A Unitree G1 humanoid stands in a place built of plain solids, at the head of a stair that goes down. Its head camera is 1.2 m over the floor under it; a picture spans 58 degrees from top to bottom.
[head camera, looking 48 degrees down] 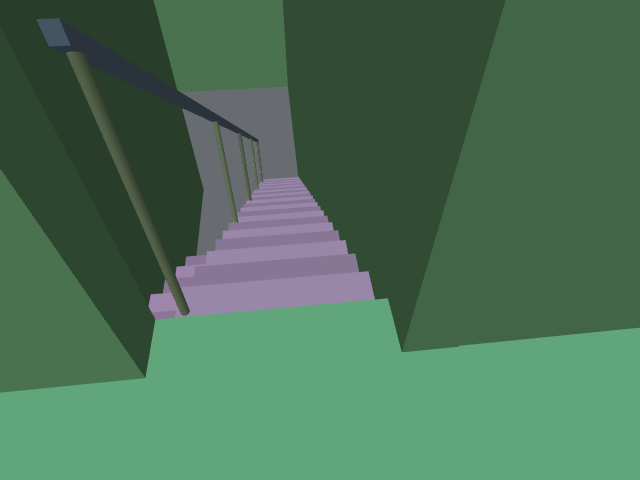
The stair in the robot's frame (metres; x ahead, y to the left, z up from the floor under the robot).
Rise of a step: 0.19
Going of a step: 0.26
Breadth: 0.76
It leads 6 degrees to the left of straight ahead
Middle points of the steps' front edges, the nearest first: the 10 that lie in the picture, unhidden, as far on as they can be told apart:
0.78 0.15 0.00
1.04 0.18 -0.19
1.30 0.21 -0.38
1.56 0.23 -0.58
1.82 0.26 -0.77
2.07 0.29 -0.96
2.33 0.32 -1.16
2.59 0.35 -1.35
2.85 0.37 -1.54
3.11 0.40 -1.74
